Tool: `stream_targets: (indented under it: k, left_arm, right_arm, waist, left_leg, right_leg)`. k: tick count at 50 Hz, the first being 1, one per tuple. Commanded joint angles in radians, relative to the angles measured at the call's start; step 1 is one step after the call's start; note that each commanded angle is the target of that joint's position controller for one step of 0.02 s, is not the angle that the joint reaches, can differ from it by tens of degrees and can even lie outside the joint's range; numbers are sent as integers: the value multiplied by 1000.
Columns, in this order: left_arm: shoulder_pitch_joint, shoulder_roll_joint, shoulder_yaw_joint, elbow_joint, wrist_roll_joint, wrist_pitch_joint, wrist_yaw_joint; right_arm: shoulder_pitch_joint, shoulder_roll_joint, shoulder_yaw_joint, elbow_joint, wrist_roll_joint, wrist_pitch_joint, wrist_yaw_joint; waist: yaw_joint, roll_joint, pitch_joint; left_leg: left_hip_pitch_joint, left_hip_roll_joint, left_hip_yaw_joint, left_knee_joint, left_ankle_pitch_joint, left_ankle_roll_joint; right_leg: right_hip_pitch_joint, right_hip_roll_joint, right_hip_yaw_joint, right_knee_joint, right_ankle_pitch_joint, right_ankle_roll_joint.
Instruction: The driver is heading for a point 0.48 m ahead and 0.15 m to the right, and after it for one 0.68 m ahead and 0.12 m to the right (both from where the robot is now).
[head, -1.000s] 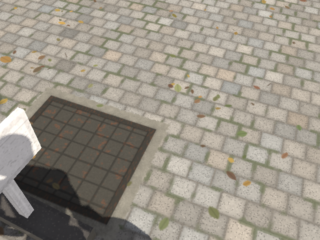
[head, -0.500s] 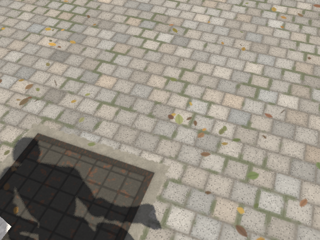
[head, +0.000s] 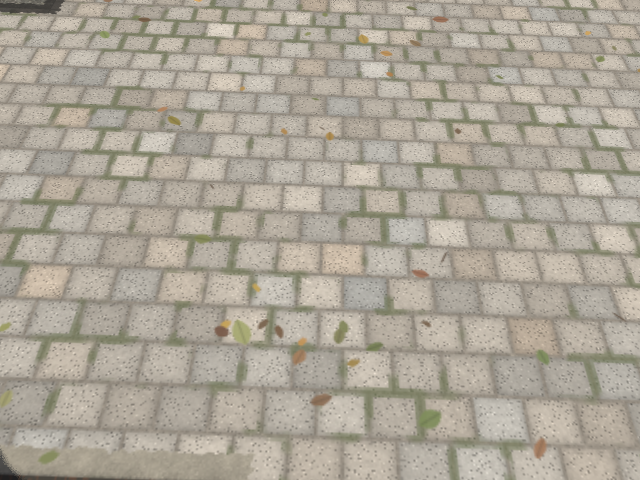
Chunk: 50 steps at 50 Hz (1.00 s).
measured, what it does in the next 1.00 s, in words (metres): walks ahead, turning right: right foot, then left foot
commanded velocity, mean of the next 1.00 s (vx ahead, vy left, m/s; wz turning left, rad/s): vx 0.34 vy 0.00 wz -0.43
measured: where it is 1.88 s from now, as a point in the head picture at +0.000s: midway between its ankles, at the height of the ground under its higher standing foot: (391, 479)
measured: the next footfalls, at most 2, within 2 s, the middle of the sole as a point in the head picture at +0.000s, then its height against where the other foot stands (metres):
right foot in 0.28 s outside the picture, level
left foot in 0.76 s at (349, 421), level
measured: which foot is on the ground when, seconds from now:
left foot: down 0.00-0.30, up 0.32-0.74, down 0.76-1.00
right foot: up 0.00-0.26, down 0.28-0.78, up 0.80-1.00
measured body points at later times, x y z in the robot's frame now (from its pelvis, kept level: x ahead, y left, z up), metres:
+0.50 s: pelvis +0.26 -0.09 +0.00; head +0.29 -0.11 +0.44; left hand +0.44 +0.15 -0.10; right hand +0.33 -0.40 -0.11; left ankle +0.36 +0.08 -0.67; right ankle +0.27 -0.15 -0.75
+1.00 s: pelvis +0.45 -0.10 -0.01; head +0.48 -0.12 +0.43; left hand +0.67 +0.09 -0.13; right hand +0.47 -0.39 -0.13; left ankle +0.57 -0.06 -0.75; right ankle +0.37 -0.24 -0.73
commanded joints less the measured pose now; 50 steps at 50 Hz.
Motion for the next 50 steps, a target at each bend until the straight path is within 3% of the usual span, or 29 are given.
stream_targets:
  k: [1, 4, 6, 7, 10, 12, 14, 15, 16, 17, 18, 19, 20, 21, 23, 25, 30, 33, 35, 37, 38, 39, 40, 41, 42, 44, 45, 47, 50]
  left_arm:
    - [-45, 12, -3, -97, -3, -13, -11]
    - [-119, 8, -13, -116, -2, -14, -28]
    - [-183, -9, -21, -141, 18, -4, -41]
    - [-206, -13, -22, -165, 18, -2, -45]
    - [-241, 22, -13, -197, 3, -5, -66]
    - [-184, 56, 5, -198, 16, 4, -71]
    - [83, 140, 54, -132, 11, 13, -54]
    - [200, 224, 81, -103, 7, 25, -28]
    - [117, 299, 80, -143, 8, 12, -31]
    - [142, 207, 53, -155, 15, -4, -43]
    - [116, 164, 38, -145, 24, -20, -46]
    - [59, 141, 31, -145, 23, -29, -47]
    - [-1, 105, 19, -149, 29, -32, -41]
    - [-31, 92, 12, -166, 38, -34, -37]
    - [-39, 98, 14, -166, 34, -46, -31]
    - [-27, 138, 25, -159, 36, -44, -16]
    - [34, 145, 28, -125, 22, -5, 15]
    - [69, 134, 25, -101, 24, 8, 24]
    - [69, 115, 21, -95, 29, 12, 30]
    - [35, 92, 14, -97, 28, 15, 32]
    - [28, 58, 2, -99, 31, 13, 33]
    - [114, 7, -15, -105, 54, 6, 30]
    - [271, 0, -26, -56, 45, 11, 25]
    - [269, 83, -15, -46, 46, 26, 18]
    - [140, 114, -4, -62, 42, 46, 20]
    - [38, 108, 2, -75, 47, 77, 29]
    - [32, 90, -1, -71, 43, 83, 30]
    - [45, 35, -16, -42, 44, 75, 35]
    - [72, 17, -18, 6, 45, 63, 31]
  right_arm:
    - [-39, -153, -34, -57, -3, -10, -12]
    - [-31, -160, -34, -61, -8, -7, -16]
    - [2, -169, -34, -45, 15, -10, -17]
    - [17, -197, -40, -40, 26, -2, -13]
    - [24, -226, -52, -40, 25, 30, -12]
    - [27, -250, -59, -44, 39, 41, -18]
    - [9, -251, -57, -55, 42, 51, -22]
    - [48, -180, -33, -73, 5, 43, -18]
    - [99, -76, 3, -139, -6, 10, -5]
    - [-14, -180, -16, -151, 29, -28, 10]
    - [-78, -192, -19, -177, 56, -44, 16]
    - [-80, -173, -15, -169, 42, -48, 9]
    - [-61, -174, -21, -153, 17, -40, -1]
    - [-39, -180, -25, -148, 13, -25, 2]
    - [-23, -161, -27, -152, -2, -1, 1]
    - [-79, -142, -23, -177, -17, 9, -7]
    - [-219, -93, -5, -226, -14, 13, 2]
    - [-271, -112, -9, -243, 7, 10, 14]
    - [-258, -135, -17, -244, 2, 3, 18]
    - [-186, -146, -24, -230, -12, -11, 23]
    - [-131, -154, -25, -218, -25, -22, 23]
    - [-76, -195, -27, -218, -51, -27, 22]
    - [-31, -135, -11, -184, -51, -12, 28]
    - [-34, -92, 1, -172, -3, 4, 36]
    - [-79, -82, 7, -180, 14, 18, 39]
    - [-161, -110, 6, -196, 10, 48, 33]
    - [-188, -130, 0, -200, 0, 60, 26]
    - [-202, -128, -3, -197, -9, 74, 14]
    - [-182, -114, 2, -177, 1, 81, 1]
  waist:
    - [5, 137, -5]
    - [-20, 128, 17]
    - [-49, 86, 44]
    - [-52, 90, 58]
    - [-31, 114, 54]
    - [21, 143, -2]
    - [172, 121, -137]
    - [193, -40, -217]
    - [70, -254, -334]
    - [153, -99, -370]
    - [142, -57, -230]
    - [89, 47, -136]
    - [56, 45, -106]
    - [27, 18, -87]
    - [11, 23, -79]
    - [8, 38, -42]
    - [59, -25, -51]
    - [84, -43, -61]
    - [76, -58, -68]
    - [36, -74, -93]
    - [9, -32, -138]
    - [40, 106, -272]
    - [65, 287, -397]
    - [65, 231, -387]
    - [35, 176, -262]
    - [45, 132, -125]
    - [58, 158, -95]
    - [62, 201, -95]
    - [70, 195, -140]
  left_leg:
    - [110, 269, -158, -181, 217, 142]
    - [118, 251, -53, -184, 246, 127]
    - [128, 266, -6, -198, 263, 124]
    - [150, 280, 0, -195, 293, 126]
    - [238, 298, 58, -107, 494, 100]
    - [270, 305, 90, 31, 788, 81]
    - [160, 256, 130, 394, 830, 40]
    - [-119, 202, 128, 713, 360, -3]
    - [-528, -22, -23, 1047, -395, -50]
    - [-625, 18, -206, 1096, -368, -29]
    - [-670, 57, -193, 1051, -285, -7]
    - [-621, 100, -192, 955, -206, -4]
    - [-555, 136, -194, 860, -159, -10]
    - [-496, 148, -199, 832, -130, -17]
    - [-457, 144, -185, 757, -93, -48]
    - [-457, 117, -164, 657, -27, -88]
    - [-341, 16, -136, 337, 264, -101]
    - [-313, -4, -150, 238, 311, -84]
    - [-322, 2, -175, 182, 253, -61]
    - [-249, 10, -165, 110, 249, -17]
    - [-116, 49, -163, 57, 496, 16]
    - [168, 215, -319, 161, 916, 115]
    - [357, 396, -566, 170, 1029, 308]
    - [296, 398, -667, 107, 685, 318]
    - [207, 335, -627, 63, 429, 272]
    - [27, 274, -569, -9, 114, 206]
    - [-53, 236, -519, -38, 42, 175]
    - [-130, 172, -417, -55, 37, 147]
    - [-150, 157, -371, -46, -47, 140]
  right_leg:
    - [-141, -46, 20, -106, 108, 12]
    - [-103, -43, -23, -266, 252, 4]
    - [-68, -23, -66, -357, 287, -6]
    - [-70, -19, -71, -377, 268, -13]
    - [-41, 12, -119, -425, 175, -62]
    - [85, 74, -163, -444, 82, -99]
    - [450, 153, -183, -531, 116, -162]
    - [749, 0, 61, -533, 131, -222]
    - [1012, -234, 686, -707, -89, -424]
    - [1010, -250, 736, -801, -135, -396]
    - [901, -219, 589, -801, -64, -352]
    - [739, -169, 465, -801, 57, -317]
    - [636, -126, 368, -805, 159, -287]
    - [554, -104, 331, -824, 237, -284]
    - [475, -87, 292, -850, 346, -300]
    - [405, -63, 226, -842, 529, -295]
    - [327, 35, 130, -759, 572, -181]
    - [396, 1, 193, -717, 465, -156]
    - [487, -30, 248, -646, 461, -154]
    - [533, -21, 268, -535, 508, -137]
    - [510, 40, 224, -436, 503, -101]
    - [365, 118, 187, -240, 206, -52]
    - [213, 193, 151, -32, -415, 20]
    - [182, 129, 145, 7, -468, 51]
    - [130, 103, 108, 26, -418, 78]
    - [117, 74, 68, -50, -349, 95]
    - [175, 65, 51, -144, -323, 92]
    - [306, 79, 6, -313, -262, 82]
    - [446, 86, -22, -504, -29, 54]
